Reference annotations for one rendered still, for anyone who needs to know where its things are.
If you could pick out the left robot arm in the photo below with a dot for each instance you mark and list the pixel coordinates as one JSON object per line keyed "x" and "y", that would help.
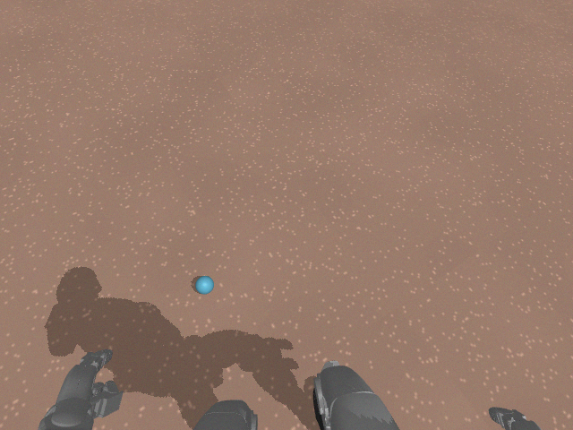
{"x": 68, "y": 414}

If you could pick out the right robot hand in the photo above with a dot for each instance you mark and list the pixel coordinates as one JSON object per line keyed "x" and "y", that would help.
{"x": 511, "y": 419}

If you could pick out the ball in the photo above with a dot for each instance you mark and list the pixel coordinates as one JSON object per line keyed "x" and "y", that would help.
{"x": 204, "y": 284}

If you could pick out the left robot hand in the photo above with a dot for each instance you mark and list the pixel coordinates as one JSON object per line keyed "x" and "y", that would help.
{"x": 80, "y": 383}

